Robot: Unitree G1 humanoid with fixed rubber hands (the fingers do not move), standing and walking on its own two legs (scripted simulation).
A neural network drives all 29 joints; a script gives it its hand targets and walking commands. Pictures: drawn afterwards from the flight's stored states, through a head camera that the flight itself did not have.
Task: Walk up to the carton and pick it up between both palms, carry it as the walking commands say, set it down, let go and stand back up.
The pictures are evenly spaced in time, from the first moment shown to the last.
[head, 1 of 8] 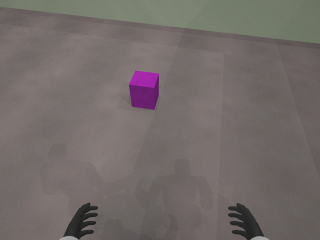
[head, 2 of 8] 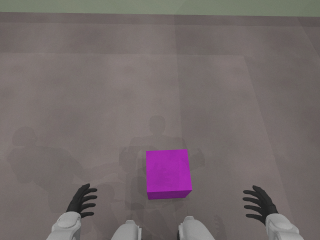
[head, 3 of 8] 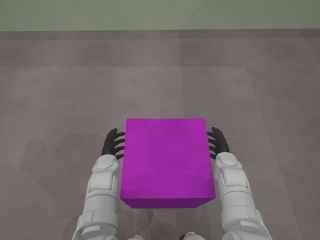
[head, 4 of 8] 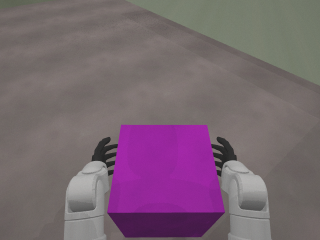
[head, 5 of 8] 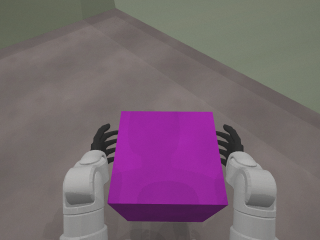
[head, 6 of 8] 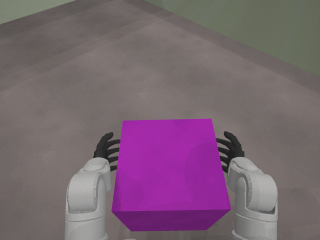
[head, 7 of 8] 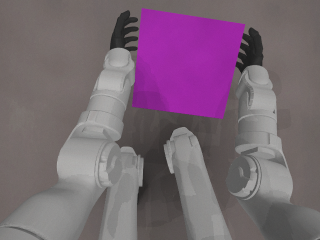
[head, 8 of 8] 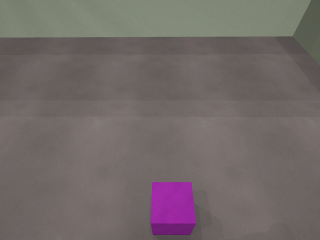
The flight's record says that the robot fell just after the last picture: no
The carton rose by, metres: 0.66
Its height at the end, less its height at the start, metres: +0.00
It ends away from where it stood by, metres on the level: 3.88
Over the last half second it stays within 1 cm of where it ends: yes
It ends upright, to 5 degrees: yes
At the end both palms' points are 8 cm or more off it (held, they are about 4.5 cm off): yes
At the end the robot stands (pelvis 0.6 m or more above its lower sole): yes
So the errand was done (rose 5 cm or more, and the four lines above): yes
